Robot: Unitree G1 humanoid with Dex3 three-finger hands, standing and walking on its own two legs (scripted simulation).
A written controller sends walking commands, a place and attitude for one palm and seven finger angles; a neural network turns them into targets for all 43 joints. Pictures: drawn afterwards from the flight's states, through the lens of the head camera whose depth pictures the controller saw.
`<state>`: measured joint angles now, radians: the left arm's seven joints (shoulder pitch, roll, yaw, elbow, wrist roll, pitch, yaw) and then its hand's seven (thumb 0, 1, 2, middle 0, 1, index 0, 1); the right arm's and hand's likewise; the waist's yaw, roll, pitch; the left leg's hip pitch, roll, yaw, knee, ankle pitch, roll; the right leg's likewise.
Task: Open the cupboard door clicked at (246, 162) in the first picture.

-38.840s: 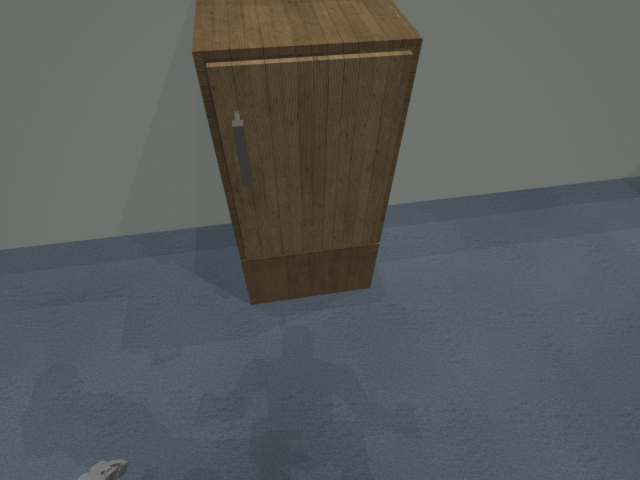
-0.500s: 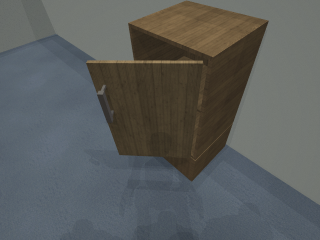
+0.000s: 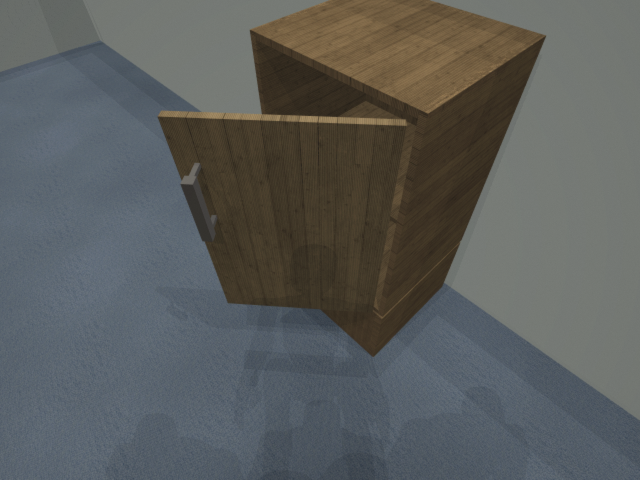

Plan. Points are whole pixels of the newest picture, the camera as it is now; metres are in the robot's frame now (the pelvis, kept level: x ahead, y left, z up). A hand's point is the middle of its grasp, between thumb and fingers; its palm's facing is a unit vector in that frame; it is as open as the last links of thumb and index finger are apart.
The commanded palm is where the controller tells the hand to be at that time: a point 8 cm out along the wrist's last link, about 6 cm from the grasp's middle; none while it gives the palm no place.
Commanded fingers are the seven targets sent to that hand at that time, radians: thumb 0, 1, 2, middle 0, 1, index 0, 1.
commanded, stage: look again from close up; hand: left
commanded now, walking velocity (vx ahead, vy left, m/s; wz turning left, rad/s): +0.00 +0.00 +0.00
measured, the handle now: (202, 203) +0.59 +0.26 -0.05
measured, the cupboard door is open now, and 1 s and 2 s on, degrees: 41 41 41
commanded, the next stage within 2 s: raise the hand with hooked fingers in 0.30 s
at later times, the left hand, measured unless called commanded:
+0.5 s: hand out of the picture +0.11 +0.19 -0.12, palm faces +0.22 -0.95 -0.22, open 7.3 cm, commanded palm +0.12 +0.23 -0.07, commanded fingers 0.00 0.76 0.84 -0.21 -0.39 -0.21 -0.39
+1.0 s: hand (158, 459) +0.16 +0.21 -0.06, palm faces -0.02 -1.00 -0.04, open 9.6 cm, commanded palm +0.15 +0.27 -0.05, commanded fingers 0.00 0.18 0.59 -0.25 -0.76 -0.25 -0.76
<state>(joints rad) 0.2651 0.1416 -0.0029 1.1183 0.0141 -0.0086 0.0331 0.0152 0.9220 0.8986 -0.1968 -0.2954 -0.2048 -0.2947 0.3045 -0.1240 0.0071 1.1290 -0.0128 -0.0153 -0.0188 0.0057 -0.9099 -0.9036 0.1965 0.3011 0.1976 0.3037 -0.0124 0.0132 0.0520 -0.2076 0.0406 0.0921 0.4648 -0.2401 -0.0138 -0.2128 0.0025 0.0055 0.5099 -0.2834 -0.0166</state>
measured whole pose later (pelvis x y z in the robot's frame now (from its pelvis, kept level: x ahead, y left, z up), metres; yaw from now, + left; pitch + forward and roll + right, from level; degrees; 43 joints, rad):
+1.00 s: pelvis -0.05 +0.01 -0.11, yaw +4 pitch +13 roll -4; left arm 0.31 0.26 0.17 0.03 -0.27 -0.43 -0.38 0.02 0.40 0.69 -0.23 -0.62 -0.24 -0.62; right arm 0.15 -0.22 0.02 0.52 0.02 -0.22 -0.04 0.01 -0.91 -0.90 0.20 0.30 0.20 0.30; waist 0.04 0.01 -0.11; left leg -1.00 0.05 -0.06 1.29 -0.52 -0.01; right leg -0.91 -0.01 -0.11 1.23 -0.56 -0.02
